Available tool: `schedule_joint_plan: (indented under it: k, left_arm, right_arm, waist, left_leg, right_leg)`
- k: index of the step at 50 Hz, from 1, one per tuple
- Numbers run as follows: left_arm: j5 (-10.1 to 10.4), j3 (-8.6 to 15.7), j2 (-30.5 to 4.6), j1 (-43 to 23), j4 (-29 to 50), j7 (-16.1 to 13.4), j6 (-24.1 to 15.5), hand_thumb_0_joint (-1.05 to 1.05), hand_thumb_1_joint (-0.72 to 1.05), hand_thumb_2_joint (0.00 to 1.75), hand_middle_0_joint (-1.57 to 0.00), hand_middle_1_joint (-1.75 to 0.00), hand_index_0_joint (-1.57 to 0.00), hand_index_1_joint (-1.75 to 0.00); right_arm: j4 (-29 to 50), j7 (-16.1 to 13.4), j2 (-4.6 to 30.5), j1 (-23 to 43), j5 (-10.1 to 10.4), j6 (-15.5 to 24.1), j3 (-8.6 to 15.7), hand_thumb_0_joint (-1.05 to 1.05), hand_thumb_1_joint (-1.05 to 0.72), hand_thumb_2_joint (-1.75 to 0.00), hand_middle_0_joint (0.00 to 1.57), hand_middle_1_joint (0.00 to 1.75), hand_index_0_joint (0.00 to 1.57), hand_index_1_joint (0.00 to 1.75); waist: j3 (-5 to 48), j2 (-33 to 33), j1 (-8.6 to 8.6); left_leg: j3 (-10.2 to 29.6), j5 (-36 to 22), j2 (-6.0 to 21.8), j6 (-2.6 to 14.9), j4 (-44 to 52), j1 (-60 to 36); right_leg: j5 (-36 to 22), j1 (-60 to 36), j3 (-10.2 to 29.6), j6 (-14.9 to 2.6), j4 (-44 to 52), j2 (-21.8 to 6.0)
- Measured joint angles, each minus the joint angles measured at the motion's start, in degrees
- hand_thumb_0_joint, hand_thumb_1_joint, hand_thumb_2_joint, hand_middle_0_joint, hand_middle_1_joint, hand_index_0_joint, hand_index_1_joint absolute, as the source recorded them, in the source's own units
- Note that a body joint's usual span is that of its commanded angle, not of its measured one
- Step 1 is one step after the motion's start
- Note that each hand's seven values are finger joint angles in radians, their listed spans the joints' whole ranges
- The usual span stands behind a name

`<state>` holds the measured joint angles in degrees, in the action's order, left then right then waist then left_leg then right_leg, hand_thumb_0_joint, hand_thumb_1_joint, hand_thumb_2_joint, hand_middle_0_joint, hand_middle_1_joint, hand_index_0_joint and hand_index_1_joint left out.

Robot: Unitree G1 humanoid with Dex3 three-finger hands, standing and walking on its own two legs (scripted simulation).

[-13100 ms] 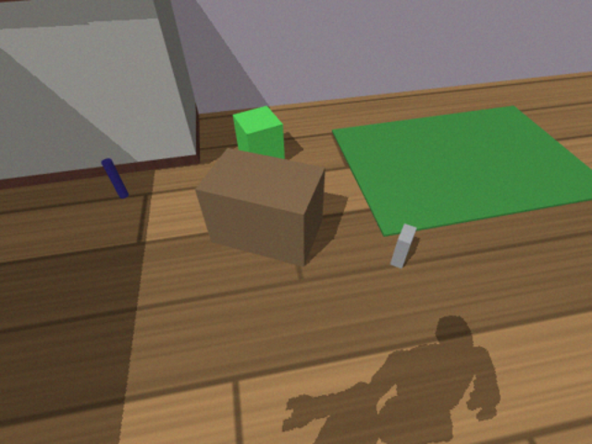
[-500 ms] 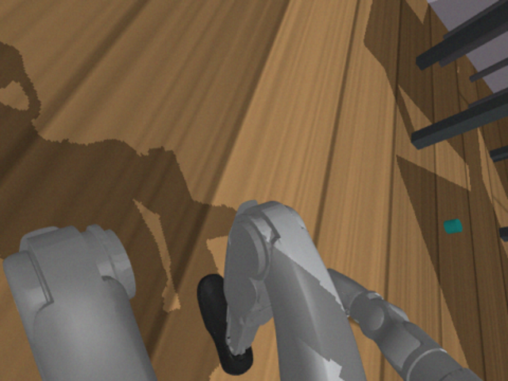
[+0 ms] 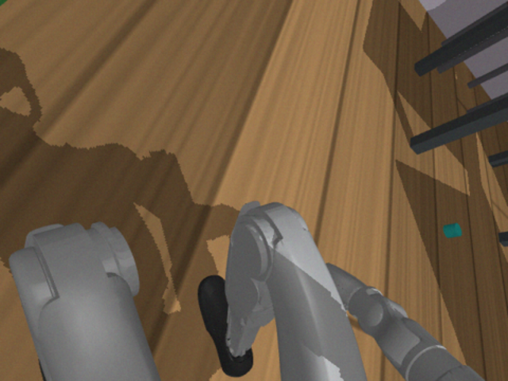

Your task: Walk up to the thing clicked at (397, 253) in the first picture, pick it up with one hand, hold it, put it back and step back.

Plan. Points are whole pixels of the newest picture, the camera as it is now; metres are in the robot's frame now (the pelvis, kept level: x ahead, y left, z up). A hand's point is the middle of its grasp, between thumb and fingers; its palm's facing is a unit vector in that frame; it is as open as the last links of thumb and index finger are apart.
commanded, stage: settle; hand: left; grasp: from the side
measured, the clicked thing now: out of the picture +0.37 +0.33 -0.19
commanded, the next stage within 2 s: hold in 0.54 s
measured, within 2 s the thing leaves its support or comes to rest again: leaves its support in 0.24 s
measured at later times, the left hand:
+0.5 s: hand out of the picture +0.32 +0.36 -0.10, palm faces +0.55 -0.83 -0.01, open 9.5 cm
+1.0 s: hand out of the picture +0.29 +0.33 +0.03, palm faces +0.53 -0.85 -0.07, open 9.5 cm
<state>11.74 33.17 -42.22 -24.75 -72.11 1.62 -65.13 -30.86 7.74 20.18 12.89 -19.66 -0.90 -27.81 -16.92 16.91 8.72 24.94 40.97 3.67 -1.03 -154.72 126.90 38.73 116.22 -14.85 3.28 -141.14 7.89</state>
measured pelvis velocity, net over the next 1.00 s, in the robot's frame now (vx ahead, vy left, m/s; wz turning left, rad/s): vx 0.02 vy -0.02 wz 0.16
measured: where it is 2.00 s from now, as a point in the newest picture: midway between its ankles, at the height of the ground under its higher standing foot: (168, 373)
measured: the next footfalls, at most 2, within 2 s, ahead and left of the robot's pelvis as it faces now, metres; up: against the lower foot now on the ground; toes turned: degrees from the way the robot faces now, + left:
none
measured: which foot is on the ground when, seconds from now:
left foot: down 0.00-1.00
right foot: down 0.00-1.00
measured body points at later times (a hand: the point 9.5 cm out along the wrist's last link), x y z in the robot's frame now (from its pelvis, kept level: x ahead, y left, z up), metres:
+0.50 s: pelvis +0.01 -0.01 +0.02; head +0.19 +0.19 +0.39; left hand +0.28 +0.40 -0.09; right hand +0.25 -0.21 -0.04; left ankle +0.08 +0.13 -0.24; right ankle +0.13 -0.12 -0.24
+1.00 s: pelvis +0.02 -0.02 +0.07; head +0.19 +0.09 +0.47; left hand +0.26 +0.38 +0.04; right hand +0.27 -0.22 -0.04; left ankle +0.08 +0.13 -0.24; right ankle +0.13 -0.13 -0.24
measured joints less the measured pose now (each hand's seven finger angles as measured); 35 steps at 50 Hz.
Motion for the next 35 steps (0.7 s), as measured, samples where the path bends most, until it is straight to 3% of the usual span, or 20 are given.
schedule_joint_plan:
  k: [5,10,19,26,35]
  left_arm:
    - [0.2,0.0,0.8,1.5,2.6,0.0,1.5,-0.01,-0.25,1.01,-0.74,-0.97,-0.75,-1.0]
    - [-1.0,-1.0,1.7,3.4,6.1,0.8,4.5,-0.01,-0.29,0.97,-0.77,-1.02,-0.78,-1.05]
    - [-1.0,-1.6,6.5,6.2,17.5,-0.7,9.7,-0.01,-0.41,0.98,-0.84,-1.13,-0.84,-1.16]
    - [-0.2,-3.8,9.1,7.7,25.5,0.2,14.7,0.0,-0.45,0.99,-0.86,-1.18,-0.86,-1.2]
    - [0.8,-5.7,13.2,8.5,28.8,1.9,19.8,0.0,-0.47,1.01,-0.87,-1.22,-0.86,-1.23]
  right_arm:
    - [-0.3,0.0,-0.1,-1.1,0.3,0.0,0.9,0.0,-0.88,-0.89,0.21,0.3,0.21,0.3]
    - [-0.7,0.1,-0.4,-2.2,1.0,-0.1,2.5,0.0,-0.87,-0.89,0.21,0.3,0.21,0.3]
    - [-2.2,0.2,-1.6,-5.0,3.0,-0.3,7.1,0.0,-0.88,-0.89,0.21,0.3,0.21,0.3]
    - [-3.3,-0.1,-2.5,-6.5,5.9,-0.9,11.6,0.0,-0.87,-0.89,0.21,0.3,0.21,0.3]
    - [-3.8,-0.8,-3.3,-7.6,9.7,-1.4,15.9,0.0,-0.87,-0.89,0.21,0.3,0.21,0.3]
  waist:
    - [0.4,-0.3,-0.66]
    - [1.3,-1.0,-1.13]
    - [4.9,-3.1,-2.64]
    - [9.0,-6.5,-3.82]
    - [13.9,-9.8,-5.09]
  left_leg:
    - [-0.6,-0.3,-0.1,0.1,0.4,0.1]
    - [-1.2,-0.4,-0.1,0.2,0.9,0.4]
    - [-3.3,-0.4,-0.3,-0.03,3.4,0.9]
    - [-5.7,-0.8,-0.3,0.08,6.0,2.1]
    - [-8.7,-1.6,-0.2,-0.3,10.0,2.2]
  right_leg:
    - [0.1,0.0,0.3,0.08,0.0,-0.3]
    - [0.3,0.1,0.7,-0.07,0.2,-0.7]
    - [1.5,0.7,1.8,-0.4,1.1,-1.9]
    - [2.2,2.0,3.2,-0.77,2.2,-3.0]
    - [2.4,3.4,5.2,-0.88,3.8,-4.1]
